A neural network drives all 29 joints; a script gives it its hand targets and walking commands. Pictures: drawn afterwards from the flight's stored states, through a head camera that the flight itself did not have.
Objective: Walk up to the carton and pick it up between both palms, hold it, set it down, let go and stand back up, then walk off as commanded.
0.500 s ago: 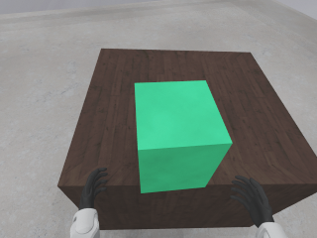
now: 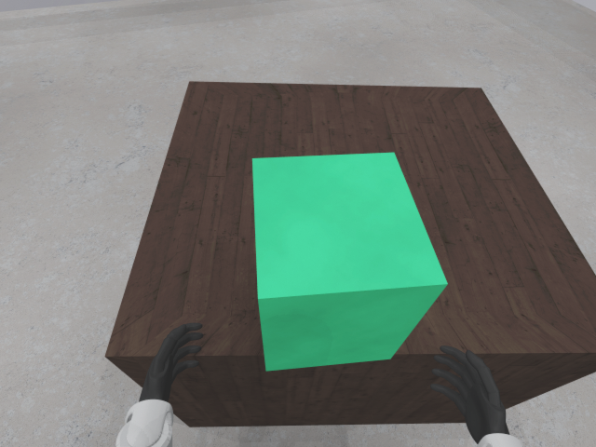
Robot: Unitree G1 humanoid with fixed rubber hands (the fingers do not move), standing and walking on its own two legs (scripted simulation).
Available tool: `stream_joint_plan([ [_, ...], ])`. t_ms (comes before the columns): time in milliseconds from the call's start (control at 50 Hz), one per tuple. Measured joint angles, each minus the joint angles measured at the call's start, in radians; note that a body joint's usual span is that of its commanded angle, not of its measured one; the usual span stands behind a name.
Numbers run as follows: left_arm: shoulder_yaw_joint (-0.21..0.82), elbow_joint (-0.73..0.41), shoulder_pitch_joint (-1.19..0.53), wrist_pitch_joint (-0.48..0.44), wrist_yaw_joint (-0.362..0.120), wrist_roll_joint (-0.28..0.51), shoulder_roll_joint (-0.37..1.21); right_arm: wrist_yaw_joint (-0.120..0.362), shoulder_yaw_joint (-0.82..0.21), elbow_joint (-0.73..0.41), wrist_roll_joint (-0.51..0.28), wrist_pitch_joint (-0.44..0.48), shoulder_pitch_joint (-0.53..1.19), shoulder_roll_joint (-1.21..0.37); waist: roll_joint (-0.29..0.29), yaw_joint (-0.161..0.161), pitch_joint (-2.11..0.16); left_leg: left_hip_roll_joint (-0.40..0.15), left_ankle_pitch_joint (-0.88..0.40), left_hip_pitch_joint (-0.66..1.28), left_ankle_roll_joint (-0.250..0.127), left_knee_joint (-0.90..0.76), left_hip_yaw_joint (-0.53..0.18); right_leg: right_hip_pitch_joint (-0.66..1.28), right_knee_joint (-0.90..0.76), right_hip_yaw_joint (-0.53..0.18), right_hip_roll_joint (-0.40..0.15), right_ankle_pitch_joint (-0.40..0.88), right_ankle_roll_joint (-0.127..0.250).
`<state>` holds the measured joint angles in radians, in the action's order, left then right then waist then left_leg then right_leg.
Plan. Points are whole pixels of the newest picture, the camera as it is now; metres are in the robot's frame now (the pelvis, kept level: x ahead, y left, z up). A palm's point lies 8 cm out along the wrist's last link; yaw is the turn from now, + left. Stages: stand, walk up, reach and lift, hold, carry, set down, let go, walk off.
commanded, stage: set down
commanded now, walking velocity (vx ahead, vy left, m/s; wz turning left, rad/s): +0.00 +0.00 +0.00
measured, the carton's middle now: (327, 267) +0.37 +0.00 +0.01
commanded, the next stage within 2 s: let go in 0.80 s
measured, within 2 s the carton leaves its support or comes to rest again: neither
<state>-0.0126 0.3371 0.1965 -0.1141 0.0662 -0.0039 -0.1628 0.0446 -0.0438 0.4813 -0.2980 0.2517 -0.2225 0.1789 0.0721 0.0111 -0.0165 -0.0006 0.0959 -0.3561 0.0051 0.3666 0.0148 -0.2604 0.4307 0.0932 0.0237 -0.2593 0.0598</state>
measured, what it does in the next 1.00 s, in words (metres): stands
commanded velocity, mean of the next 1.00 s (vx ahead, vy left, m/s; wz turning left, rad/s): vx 0.00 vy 0.00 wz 0.00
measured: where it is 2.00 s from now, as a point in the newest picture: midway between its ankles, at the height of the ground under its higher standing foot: outside the picture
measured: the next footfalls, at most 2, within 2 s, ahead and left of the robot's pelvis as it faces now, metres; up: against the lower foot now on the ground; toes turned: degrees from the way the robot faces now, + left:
none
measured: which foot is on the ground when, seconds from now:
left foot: down 0.00-1.00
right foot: down 0.00-1.00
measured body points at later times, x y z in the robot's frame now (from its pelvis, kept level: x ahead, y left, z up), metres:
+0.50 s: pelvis +0.00 +0.00 +0.00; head +0.02 +0.02 +0.45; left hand +0.21 +0.22 -0.05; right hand +0.18 -0.21 -0.07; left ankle +0.05 +0.12 -0.74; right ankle -0.03 -0.07 -0.74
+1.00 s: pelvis +0.00 -0.01 +0.00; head +0.01 +0.01 +0.45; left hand +0.22 +0.22 -0.04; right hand +0.17 -0.21 -0.08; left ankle +0.05 +0.12 -0.74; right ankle -0.03 -0.07 -0.74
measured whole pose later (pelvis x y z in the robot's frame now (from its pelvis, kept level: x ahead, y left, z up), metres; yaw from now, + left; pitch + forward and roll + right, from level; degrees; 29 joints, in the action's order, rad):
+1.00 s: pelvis +0.00 -0.01 +0.00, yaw +0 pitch +2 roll +1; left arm -0.03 0.34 0.17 0.04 -0.08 0.00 -0.23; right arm -0.02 -0.04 0.59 -0.08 0.11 -0.23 0.13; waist 0.06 0.01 -0.02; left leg 0.00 0.11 -0.29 0.01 0.37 0.02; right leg -0.19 0.43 0.09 0.03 -0.27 0.06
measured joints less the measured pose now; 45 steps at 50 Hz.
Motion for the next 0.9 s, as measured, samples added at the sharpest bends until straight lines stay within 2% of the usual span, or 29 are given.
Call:
stream_joint_plan([
  [180, 0.000, 0.004, 0.003, 0.017, -0.025, 0.000, -0.019, -0.002, 0.000, 0.070, 0.031, 0.002, -0.005, 0.000, 0.000, 0.000, 0.000, -0.003, 0.000, 0.014, 0.000, 0.000, 0.000, 0.014, 0.000, 0.000, 0.003, 0.000, 0.002],
  [600, -0.007, 0.004, 0.000, 0.069, -0.103, 0.000, -0.057, -0.045, 0.000, 0.089, 0.147, -0.076, -0.005, -0.040, 0.000, 0.000, 0.000, -0.002, 0.009, 0.048, 0.000, 0.000, 0.002, 0.047, 0.000, -0.001, 0.002, -0.010, 0.002],
  [900, -0.013, 0.004, -0.016, 0.130, -0.137, 0.000, -0.067, -0.062, 0.000, 0.107, 0.208, -0.132, -0.005, -0.049, -0.004, 0.000, 0.000, -0.002, 0.013, 0.069, 0.002, 0.000, 0.002, 0.068, 0.000, -0.001, 0.002, -0.014, 0.004],
])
